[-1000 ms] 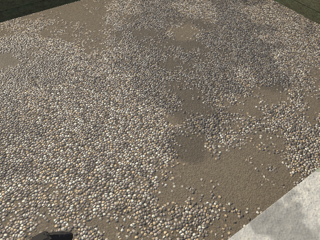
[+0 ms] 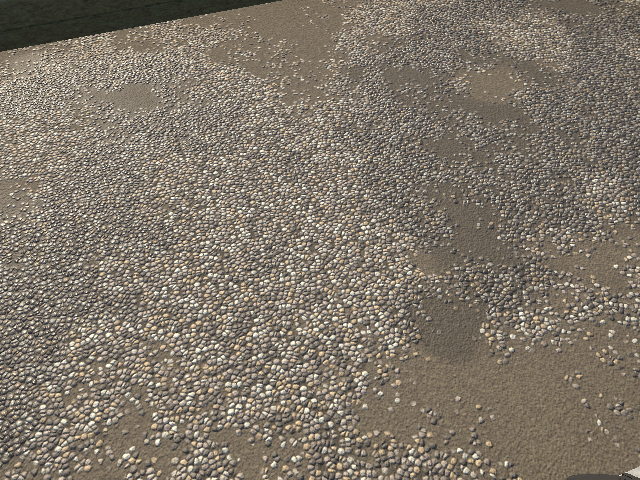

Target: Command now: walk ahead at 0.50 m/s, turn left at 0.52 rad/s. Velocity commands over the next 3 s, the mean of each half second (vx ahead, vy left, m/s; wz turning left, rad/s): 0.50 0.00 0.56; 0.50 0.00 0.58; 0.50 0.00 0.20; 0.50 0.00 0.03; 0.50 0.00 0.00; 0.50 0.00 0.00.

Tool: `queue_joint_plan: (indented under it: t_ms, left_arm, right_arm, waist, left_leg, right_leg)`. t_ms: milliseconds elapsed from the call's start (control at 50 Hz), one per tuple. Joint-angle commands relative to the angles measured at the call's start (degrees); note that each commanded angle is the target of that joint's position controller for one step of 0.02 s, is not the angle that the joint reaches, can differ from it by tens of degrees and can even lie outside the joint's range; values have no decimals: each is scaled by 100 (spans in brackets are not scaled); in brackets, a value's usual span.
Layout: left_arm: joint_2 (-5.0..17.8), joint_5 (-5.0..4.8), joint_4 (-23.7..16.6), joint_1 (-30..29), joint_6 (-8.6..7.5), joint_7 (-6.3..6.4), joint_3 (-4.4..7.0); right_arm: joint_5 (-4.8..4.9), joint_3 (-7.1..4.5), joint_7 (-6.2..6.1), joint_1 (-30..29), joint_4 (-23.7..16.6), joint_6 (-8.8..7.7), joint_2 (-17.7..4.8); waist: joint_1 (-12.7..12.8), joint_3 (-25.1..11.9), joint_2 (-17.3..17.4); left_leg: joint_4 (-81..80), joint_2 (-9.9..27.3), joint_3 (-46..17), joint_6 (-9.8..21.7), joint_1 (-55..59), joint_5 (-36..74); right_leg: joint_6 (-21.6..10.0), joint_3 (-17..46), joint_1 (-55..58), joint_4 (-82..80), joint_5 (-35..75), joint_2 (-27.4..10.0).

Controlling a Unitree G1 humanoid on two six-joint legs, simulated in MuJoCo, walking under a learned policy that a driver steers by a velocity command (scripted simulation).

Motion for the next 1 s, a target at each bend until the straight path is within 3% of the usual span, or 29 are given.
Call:
queue_joint_plan:
  t_ms: [20,40,80,100,120,140,160,200,220,280,380,400,440,460,480,500,520,540,640,680,700,740,760,780,800,840,920,980,1000]
  left_arm:
    - [983,34,-398,-252,-112,56,292]
    - [1015,29,-401,-264,-84,76,316]
    - [945,-71,-458,-554,10,87,304]
    - [712,-69,-482,-551,92,84,249]
    - [335,-131,-969,-1196,180,87,84]
    - [775,-1,-1271,-1828,250,198,158]
    - [762,-59,-1226,-1620,274,226,155]
    - [841,-13,-1038,-1208,278,243,160]
    - [883,45,-931,-1078,265,167,174]
    - [690,28,-797,-938,374,44,116]
    - [517,-56,-928,-1417,316,-61,-20]
    - [487,7,-934,-1332,270,-74,-51]
    - [286,59,-743,-709,168,-68,-103]
    - [396,150,-605,-195,120,-30,-70]
    - [953,115,-617,-380,74,-46,98]
    - [865,47,-811,-515,106,-88,68]
    - [792,29,-864,-508,105,-87,26]
    - [749,69,-916,-627,114,-72,4]
    - [539,119,-927,-1134,15,-129,-113]
    - [536,98,-887,-1142,42,-174,-101]
    - [570,2,-885,-1266,85,-157,-90]
    - [490,-34,-952,-1270,240,-138,-90]
    - [225,-21,-1117,-1251,317,-164,-168]
    - [267,0,-1386,-1681,352,-185,-191]
    - [567,-9,-1470,-1994,332,-186,-94]
    - [644,-49,-1318,-1641,253,-215,-12]
    - [324,-3,-1134,-1429,262,-226,-112]
    - [-64,35,-936,-1081,339,-233,-231]
    - [-94,93,-854,-814,328,-216,-230]
  right_arm:
    - [24,87,80,-183,-479,-15,-140]
    - [51,104,92,-205,-521,-19,-151]
    - [66,177,103,267,-382,-52,21]
    - [80,180,97,656,-258,-113,38]
    - [78,-45,42,805,-348,-50,-758]
    - [115,-168,-99,869,-418,59,-1036]
    - [27,-118,-213,661,-466,64,-951]
    - [25,21,-301,191,-585,-6,-559]
    - [50,81,-307,-6,-641,-37,-400]
    - [41,122,-229,-220,-676,-132,-321]
    - [5,8,-161,-59,-608,-64,-541]
    - [-9,35,-193,-156,-609,-65,-523]
    - [39,44,-233,-211,-606,-39,-462]
    - [95,69,-254,-165,-646,-73,-281]
    - [178,153,-219,-85,-765,-97,56]
    - [99,122,-233,-333,-823,-90,-129]
    - [47,5,-226,-650,-817,-111,-421]
    - [72,-30,-215,-742,-791,-148,-470]
    - [-29,112,-171,-412,-653,42,-168]
    - [-52,190,-156,-487,-662,89,-85]
    - [-53,200,-104,-348,-617,55,-58]
    - [-145,212,-61,76,-433,-9,-79]
    - [-111,152,-70,45,-485,-15,-393]
    - [109,-34,-80,-22,-591,17,-931]
    - [72,-44,-152,-103,-690,17,-945]
    - [34,-9,-280,-430,-725,-68,-810]
    - [50,71,-244,-890,-792,-200,-543]
    - [140,114,-183,-823,-682,-117,-387]
    - [225,176,-220,-705,-630,-137,-180]
  waist:
    - [-1,-561,-901]
    - [32,-584,-888]
    - [-274,-708,-609]
    - [-390,-654,-117]
    - [-725,-289,1560]
    - [-998,-175,1341]
    - [-734,-212,1224]
    - [-298,-229,768]
    - [-214,-266,704]
    - [-106,-360,566]
    - [-396,-274,502]
    - [-278,-137,409]
    - [-78,-373,427]
    - [-24,-673,57]
    - [-89,-867,-1393]
    - [184,-684,-1778]
    - [276,-465,-1237]
    - [183,-391,-870]
    - [-355,-551,-871]
    - [-349,-570,-868]
    - [-461,-666,-744]
    - [-469,-608,-356]
    - [-353,-438,708]
    - [-662,-47,1843]
    - [-760,260,1747]
    - [-299,-26,1283]
    - [-66,-503,786]
    - [55,-553,432]
    - [40,-698,156]
  left_leg:
    - [-846,4,397,203,748,-576]
    - [-1151,20,461,278,918,-597]
    - [-2353,-94,634,449,1991,31]
    - [-2946,-18,71,587,2668,-220]
    - [-3491,1360,-2437,1140,2933,-113]
    - [-3697,1832,-3240,1525,2725,1817]
    - [-3591,1915,-3130,1811,2605,2543]
    - [-3478,1479,-2503,1591,2075,2646]
    - [-3535,1226,-2314,1423,1845,2627]
    - [-3565,757,-1988,1135,1346,2547]
    - [-3513,569,-2272,1183,1253,1370]
    - [-3365,608,-2232,1161,1057,1888]
    - [-3054,445,-2266,967,842,1871]
    - [-2487,246,-2074,754,254,1161]
    - [-1812,-424,-1059,473,-368,-240]
    - [-1206,-430,-699,261,-720,-718]
    - [-624,-351,-636,121,-705,-629]
    - [-244,-280,-651,22,-616,-429]
    - [-557,-42,-324,-101,476,-18]
    - [-1352,-37,-74,-34,955,152]
    - [-1844,-132,95,52,1480,732]
    - [-2405,-127,-10,341,2133,301]
    - [-2968,426,-1182,645,1968,-148]
    - [-3834,919,-2674,1043,1343,-1099]
    - [-4112,1143,-3205,1197,1394,-765]
    - [-3841,1114,-3038,1229,1460,231]
    - [-3636,639,-2409,1020,982,1241]
    - [-3496,448,-2273,830,685,514]
    - [-3272,344,-2164,679,241,57]
  right_leg:
    - [-601,1123,249,-1272,-243,-1258]
    - [-563,1178,263,-1248,-404,-1327]
    - [-267,902,-187,-688,-433,-1246]
    - [44,517,-800,267,-437,-934]
    - [529,-28,-2573,1732,-1479,36]
    - [654,829,-3078,2096,-1864,264]
    - [785,1098,-3017,2673,-1722,270]
    - [916,1193,-2559,2886,-962,149]
    - [978,1193,-2225,2693,-776,123]
    - [958,1077,-1261,2198,-350,156]
    - [700,974,-330,831,-602,374]
    - [631,962,6,443,-433,397]
    - [442,833,1257,-543,13,381]
    - [229,1167,2326,-329,785,-134]
    - [-100,2088,2502,-653,269,-817]
    - [-386,2967,2246,-1193,-46,-1406]
    - [-578,3127,1776,-1384,-9,-1538]
    - [-649,3013,1466,-1345,350,-1534]
    - [-379,1546,599,-1183,1109,-1016]
    - [-312,1218,474,-1103,501,-896]
    - [-166,1107,277,-1092,-366,-800]
    - [100,834,-101,-718,-1540,-527]
    - [409,197,-488,282,-1474,86]
    - [520,138,-1072,913,-1579,519]
    - [552,623,-1557,1504,-1648,499]
    - [632,994,-1471,1900,-1242,397]
    - [522,866,177,1136,-776,532]
    - [357,650,1626,-390,-196,515]
    - [283,905,2458,-401,-345,195]
Next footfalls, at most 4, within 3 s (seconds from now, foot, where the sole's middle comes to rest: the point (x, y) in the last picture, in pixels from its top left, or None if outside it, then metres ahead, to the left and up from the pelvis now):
0.10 left None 0.03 0.08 -0.76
0.44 right None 0.15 -0.10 -0.76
0.74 left None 0.04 0.11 -0.76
1.00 right None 0.13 -0.08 -0.76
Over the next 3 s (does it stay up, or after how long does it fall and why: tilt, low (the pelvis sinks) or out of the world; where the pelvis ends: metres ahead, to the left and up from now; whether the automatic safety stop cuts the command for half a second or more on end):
stays up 0.06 0.02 0.00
